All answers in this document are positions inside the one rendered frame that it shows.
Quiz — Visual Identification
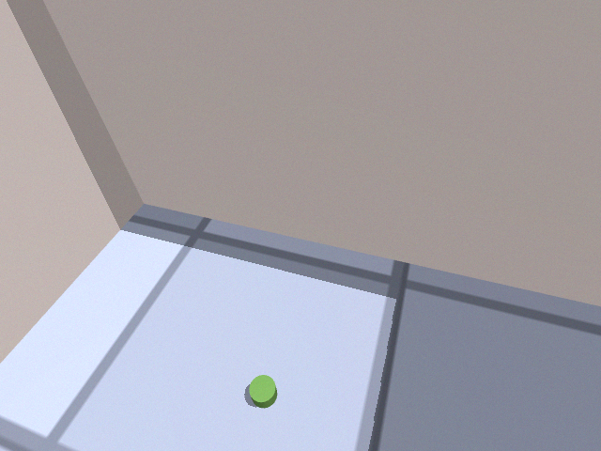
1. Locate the tin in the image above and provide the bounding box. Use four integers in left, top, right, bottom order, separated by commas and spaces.
249, 375, 277, 408

